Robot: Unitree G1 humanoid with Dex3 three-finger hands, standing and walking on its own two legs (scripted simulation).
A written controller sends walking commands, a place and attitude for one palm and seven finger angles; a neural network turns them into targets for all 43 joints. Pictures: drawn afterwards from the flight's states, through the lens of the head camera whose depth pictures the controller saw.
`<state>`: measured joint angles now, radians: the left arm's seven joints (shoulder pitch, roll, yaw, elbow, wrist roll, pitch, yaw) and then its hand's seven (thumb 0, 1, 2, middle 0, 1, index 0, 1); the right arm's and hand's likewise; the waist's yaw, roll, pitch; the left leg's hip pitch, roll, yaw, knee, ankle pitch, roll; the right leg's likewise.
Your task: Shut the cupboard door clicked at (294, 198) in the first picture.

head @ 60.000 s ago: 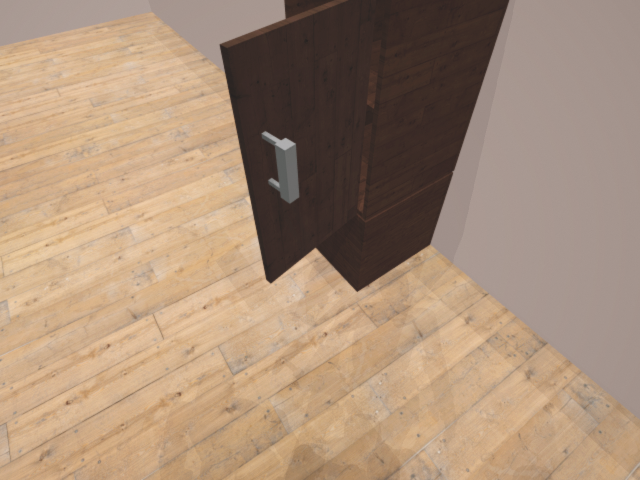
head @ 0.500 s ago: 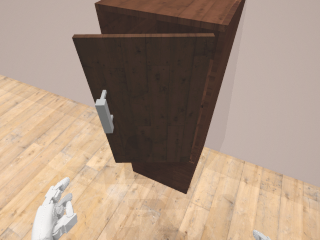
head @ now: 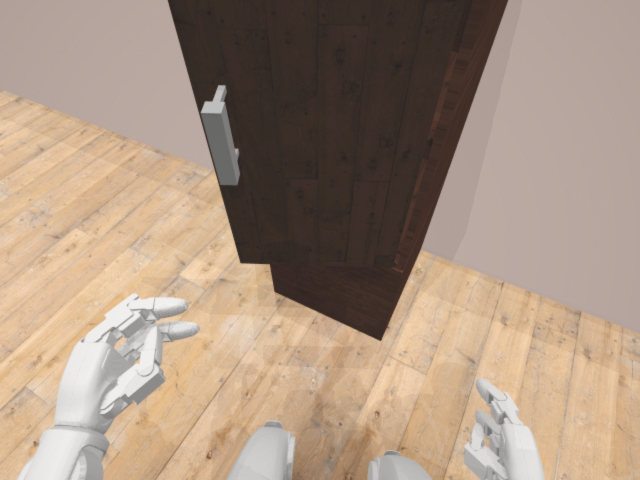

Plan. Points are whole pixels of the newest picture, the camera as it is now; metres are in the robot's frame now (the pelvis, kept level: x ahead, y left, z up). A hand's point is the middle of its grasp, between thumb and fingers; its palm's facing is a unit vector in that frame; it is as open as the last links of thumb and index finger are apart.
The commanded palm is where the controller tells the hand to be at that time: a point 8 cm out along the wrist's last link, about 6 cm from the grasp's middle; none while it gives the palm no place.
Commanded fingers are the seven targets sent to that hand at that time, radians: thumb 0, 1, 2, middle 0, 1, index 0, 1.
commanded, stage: raise the hand and make a fist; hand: left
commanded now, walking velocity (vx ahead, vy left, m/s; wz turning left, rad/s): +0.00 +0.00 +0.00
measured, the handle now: (225, 136) +0.54 +0.19 +0.12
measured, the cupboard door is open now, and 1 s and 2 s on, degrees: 25 25 25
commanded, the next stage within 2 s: bring the fist close to the handle in 1.26 s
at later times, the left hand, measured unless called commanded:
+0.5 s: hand (129, 341) +0.23 +0.22 +0.10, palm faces +0.07 -1.00 -0.03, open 3.2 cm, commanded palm +0.21 +0.27 +0.10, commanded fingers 0.00 0.90 0.90 -1.26 -1.46 -1.26 -1.46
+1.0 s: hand (143, 307) +0.26 +0.20 +0.13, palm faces +0.05 -1.00 -0.04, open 3.1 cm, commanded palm +0.23 +0.26 +0.13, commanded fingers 0.00 0.90 0.90 -1.30 -1.50 -1.30 -1.50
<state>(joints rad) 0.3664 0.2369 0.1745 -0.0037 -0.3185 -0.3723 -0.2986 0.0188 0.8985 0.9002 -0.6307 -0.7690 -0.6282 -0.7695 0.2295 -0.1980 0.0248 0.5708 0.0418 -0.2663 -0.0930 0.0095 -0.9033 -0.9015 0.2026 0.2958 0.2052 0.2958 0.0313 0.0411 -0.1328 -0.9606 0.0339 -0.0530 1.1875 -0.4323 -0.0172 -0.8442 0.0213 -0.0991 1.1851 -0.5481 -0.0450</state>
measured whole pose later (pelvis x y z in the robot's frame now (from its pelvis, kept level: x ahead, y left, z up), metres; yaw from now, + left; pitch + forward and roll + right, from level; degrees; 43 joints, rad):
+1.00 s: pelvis +0.03 +0.02 +0.05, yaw +0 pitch +7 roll -2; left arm 0.36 0.24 0.16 -0.08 -0.29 -0.25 -0.18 0.02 0.90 0.90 -1.30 -1.50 -1.29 -1.50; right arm 0.29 -0.25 0.04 0.53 0.03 -0.20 -0.06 0.01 -0.90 -0.90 0.20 0.30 0.20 0.30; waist 0.00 0.05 -0.10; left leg -0.68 0.02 -0.02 0.95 -0.39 0.01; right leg -0.57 0.01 -0.07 0.92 -0.48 -0.02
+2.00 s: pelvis +0.04 +0.01 +0.05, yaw -1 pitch +8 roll -1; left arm -0.12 0.21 0.15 0.35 -0.21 -0.27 -0.09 0.02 0.90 0.90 -1.30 -1.50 -1.30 -1.50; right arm 0.26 -0.25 0.03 0.61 0.03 -0.13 -0.05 0.01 -0.90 -0.90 0.20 0.30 0.20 0.30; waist -0.02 0.03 -0.09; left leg -0.68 0.02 0.01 0.90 -0.37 0.00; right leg -0.59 0.01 -0.04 0.91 -0.47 -0.02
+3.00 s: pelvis +0.03 +0.02 +0.05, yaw -2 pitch +11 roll -1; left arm -0.52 0.24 0.21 0.81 -0.16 -0.37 -0.07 0.02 0.90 0.90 -1.30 -1.50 -1.30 -1.50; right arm 0.30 -0.25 0.00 0.64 0.02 -0.04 -0.02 0.00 -0.91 -0.90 0.20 0.30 0.20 0.30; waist -0.06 0.03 -0.11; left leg -0.76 0.03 0.01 0.92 -0.37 0.01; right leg -0.66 0.02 -0.03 0.92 -0.46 -0.01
